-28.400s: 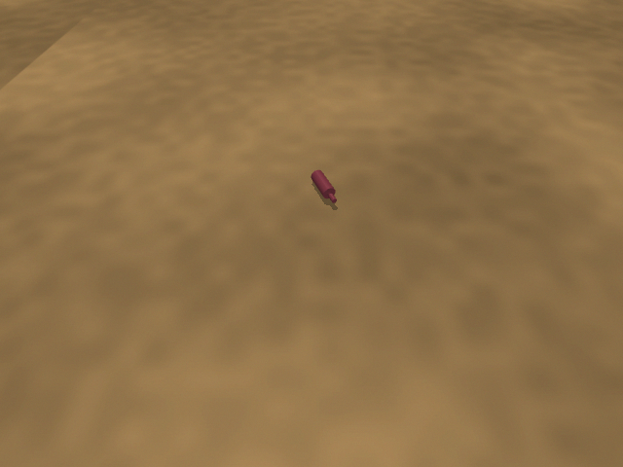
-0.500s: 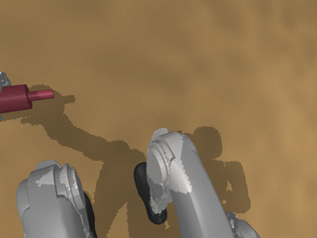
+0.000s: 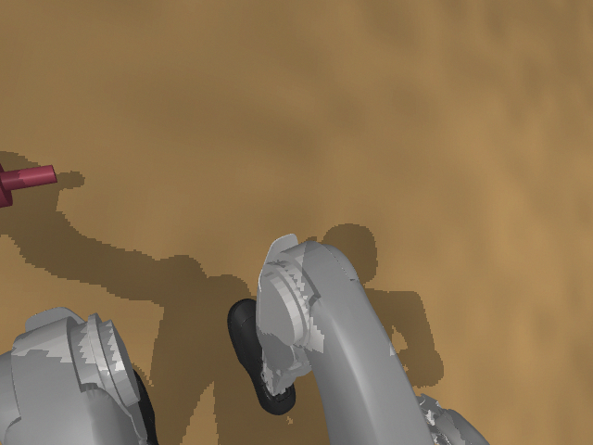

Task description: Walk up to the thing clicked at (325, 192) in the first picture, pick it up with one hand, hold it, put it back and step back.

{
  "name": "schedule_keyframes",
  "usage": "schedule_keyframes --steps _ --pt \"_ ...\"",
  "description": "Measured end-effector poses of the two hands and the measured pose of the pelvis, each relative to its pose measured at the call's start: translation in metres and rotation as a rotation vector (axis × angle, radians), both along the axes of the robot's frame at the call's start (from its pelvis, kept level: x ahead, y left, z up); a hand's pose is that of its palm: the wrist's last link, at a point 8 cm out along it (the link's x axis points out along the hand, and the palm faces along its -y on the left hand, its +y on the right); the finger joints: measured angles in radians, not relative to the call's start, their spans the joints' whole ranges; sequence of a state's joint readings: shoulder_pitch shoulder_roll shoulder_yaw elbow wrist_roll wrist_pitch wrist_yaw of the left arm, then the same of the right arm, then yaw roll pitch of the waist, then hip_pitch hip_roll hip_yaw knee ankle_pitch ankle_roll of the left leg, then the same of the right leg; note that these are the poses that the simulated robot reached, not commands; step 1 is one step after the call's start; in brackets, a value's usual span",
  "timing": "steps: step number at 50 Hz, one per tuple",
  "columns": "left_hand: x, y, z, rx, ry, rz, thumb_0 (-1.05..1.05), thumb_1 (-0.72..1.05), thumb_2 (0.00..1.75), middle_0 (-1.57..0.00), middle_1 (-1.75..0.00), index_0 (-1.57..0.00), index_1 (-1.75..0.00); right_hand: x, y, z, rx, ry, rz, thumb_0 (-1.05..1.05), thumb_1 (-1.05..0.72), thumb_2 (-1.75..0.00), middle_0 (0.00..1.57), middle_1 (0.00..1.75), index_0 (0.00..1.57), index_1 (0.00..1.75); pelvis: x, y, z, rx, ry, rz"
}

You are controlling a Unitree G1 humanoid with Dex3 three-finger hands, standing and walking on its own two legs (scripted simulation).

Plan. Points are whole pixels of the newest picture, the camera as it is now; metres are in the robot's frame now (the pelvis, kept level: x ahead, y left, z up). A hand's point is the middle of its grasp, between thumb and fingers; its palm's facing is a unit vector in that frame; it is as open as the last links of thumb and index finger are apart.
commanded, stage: rest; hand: left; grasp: from above
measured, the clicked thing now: out of the picture +0.47 +0.28 -0.27
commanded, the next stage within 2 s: open in 0.30 s
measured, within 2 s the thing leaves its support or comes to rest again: rests again in 0.86 s
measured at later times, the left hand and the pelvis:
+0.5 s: hand out of the picture +0.45 +0.30 -0.25, palm faces -0.48 -0.10 -0.87, open 9.2 cm; pelvis +0.00 +0.00 +0.00, yaw -1 degrees
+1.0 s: hand out of the picture +0.46 +0.30 -0.25, palm faces -0.47 -0.11 -0.88, open 12.1 cm; pelvis -0.01 +0.00 +0.00, yaw -2 degrees
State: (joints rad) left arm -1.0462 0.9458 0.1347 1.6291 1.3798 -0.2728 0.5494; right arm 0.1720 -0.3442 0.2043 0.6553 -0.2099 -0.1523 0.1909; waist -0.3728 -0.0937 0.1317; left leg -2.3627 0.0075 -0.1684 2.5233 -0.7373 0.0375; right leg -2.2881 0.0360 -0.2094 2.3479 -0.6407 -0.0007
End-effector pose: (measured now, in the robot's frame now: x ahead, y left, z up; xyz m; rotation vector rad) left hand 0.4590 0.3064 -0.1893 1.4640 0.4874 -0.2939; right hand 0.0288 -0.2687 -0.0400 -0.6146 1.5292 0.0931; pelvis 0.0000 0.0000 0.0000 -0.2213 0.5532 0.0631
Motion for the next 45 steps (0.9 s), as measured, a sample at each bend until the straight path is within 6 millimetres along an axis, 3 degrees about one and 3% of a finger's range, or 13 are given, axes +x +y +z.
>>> schedule_keyframes --steps 25,33,45 --pt "0.003 0.001 -0.004 -0.001 0.000 0.009 0.00 0.12 0.35 -0.81 -0.42 -0.81 -0.41 0.002 0.013 0.002 0.054 -0.027 0.053 0.00 -0.90 -0.90 0.20 0.30 0.20 0.30 -0.002 0.001 -0.002 -0.015 -0.027 -0.010" --pt "0.005 0.000 -0.003 0.012 -0.011 0.009 -0.01 0.10 0.47 -0.69 -0.52 -0.70 -0.50 -0.001 0.013 0.004 0.062 -0.021 0.059 0.00 -0.90 -0.90 0.20 0.30 0.20 0.30 -0.003 0.001 0.000 -0.015 -0.030 -0.013" --pt "0.011 -0.001 0.000 0.010 -0.013 0.031 0.00 -0.10 0.66 -0.44 -0.67 -0.45 -0.66 -0.004 0.016 0.006 0.061 -0.033 0.042 0.00 -0.90 -0.90 0.20 0.30 0.20 0.30 -0.004 0.002 0.001 -0.024 -0.030 -0.016"
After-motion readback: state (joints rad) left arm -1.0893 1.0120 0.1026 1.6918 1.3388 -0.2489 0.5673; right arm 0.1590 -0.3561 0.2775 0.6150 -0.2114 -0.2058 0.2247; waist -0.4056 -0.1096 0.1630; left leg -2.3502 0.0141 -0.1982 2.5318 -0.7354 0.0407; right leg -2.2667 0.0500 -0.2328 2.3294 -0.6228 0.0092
